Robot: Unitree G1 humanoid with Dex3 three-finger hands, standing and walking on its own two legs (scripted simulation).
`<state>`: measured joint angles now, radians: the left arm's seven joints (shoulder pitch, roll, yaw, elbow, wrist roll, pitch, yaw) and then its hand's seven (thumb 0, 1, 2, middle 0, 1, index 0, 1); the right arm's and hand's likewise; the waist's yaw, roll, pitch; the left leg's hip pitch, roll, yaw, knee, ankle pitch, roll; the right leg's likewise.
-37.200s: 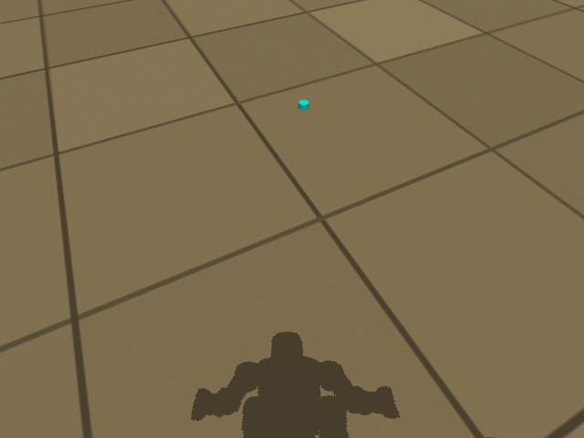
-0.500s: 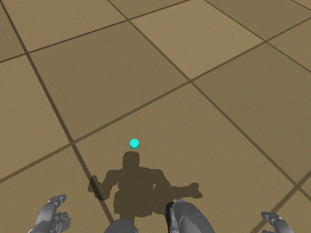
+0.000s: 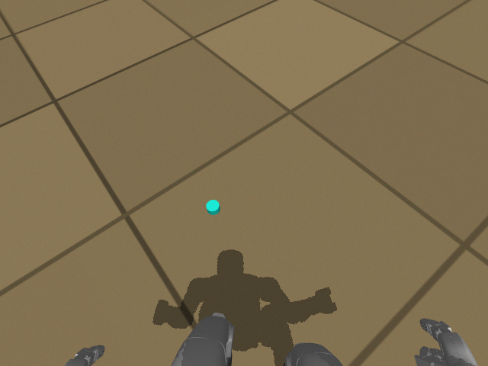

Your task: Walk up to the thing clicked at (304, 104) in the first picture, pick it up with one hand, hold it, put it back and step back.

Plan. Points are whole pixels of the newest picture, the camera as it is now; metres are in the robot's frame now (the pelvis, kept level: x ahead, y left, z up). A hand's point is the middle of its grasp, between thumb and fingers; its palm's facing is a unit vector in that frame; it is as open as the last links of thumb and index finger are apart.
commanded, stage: step back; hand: left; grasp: from above
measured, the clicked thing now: (213, 207) +0.76 +0.23 -0.74
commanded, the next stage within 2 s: stand in 1.78 s
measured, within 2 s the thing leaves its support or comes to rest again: neither
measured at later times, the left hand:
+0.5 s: hand out of the picture -0.07 +0.23 -0.15, palm faces +0.07 -0.94 -0.34, open 7.4 cm
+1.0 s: hand out of the picture -0.26 +0.21 -0.14, palm faces +0.11 -0.90 -0.43, open 7.4 cm
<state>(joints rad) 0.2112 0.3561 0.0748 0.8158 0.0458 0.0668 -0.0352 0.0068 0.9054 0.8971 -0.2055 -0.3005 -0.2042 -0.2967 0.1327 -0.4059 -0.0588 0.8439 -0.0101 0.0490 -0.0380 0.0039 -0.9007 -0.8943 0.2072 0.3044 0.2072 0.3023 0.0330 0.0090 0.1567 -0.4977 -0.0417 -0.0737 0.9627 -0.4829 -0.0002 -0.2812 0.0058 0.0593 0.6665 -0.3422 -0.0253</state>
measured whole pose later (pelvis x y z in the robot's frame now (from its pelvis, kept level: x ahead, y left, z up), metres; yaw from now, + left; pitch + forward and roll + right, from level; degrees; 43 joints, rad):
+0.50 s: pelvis -0.17 -0.04 +0.00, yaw +3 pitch -1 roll -1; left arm 0.17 0.41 0.10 0.77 0.02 0.10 -0.01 0.01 0.90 0.90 -0.21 -0.30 -0.20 -0.30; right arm 0.17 -0.37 -0.04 0.82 -0.05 0.00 -0.03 0.01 -0.90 -0.89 0.21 0.31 0.21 0.30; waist 0.01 -0.06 0.14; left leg -0.36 0.05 -0.01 0.59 -0.21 0.00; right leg -0.42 0.08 0.18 1.19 -0.49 0.03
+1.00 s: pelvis -0.29 -0.09 +0.00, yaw +5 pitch -3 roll +2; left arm 0.25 0.41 0.08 0.92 0.04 0.01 0.00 0.01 0.90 0.90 -0.21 -0.30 -0.21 -0.30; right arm 0.29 -0.35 -0.05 0.98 -0.05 0.01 0.03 0.01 -0.90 -0.89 0.21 0.30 0.21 0.30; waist 0.03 -0.04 0.06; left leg -0.22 -0.06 -0.01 0.60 -0.34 0.02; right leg -0.35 -0.07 0.03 0.79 -0.44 -0.01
